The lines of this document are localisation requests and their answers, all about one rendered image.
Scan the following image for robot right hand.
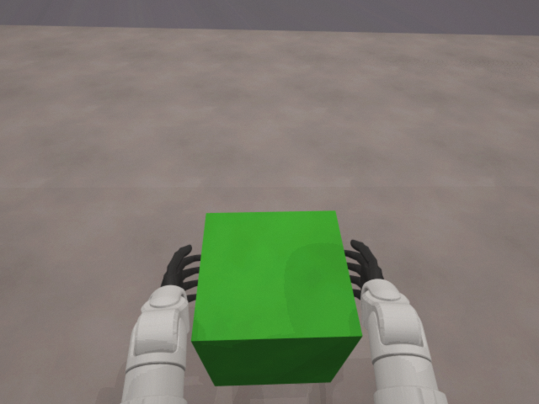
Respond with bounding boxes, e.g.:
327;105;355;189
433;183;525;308
344;240;384;300

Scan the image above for robot left hand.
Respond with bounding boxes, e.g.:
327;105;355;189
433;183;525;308
161;245;201;302

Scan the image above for robot left forearm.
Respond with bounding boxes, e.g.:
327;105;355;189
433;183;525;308
121;285;189;404

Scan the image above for robot right forearm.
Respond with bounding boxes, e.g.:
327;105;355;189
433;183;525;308
360;279;448;404

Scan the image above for carton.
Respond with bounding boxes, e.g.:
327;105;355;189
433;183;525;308
191;210;362;386

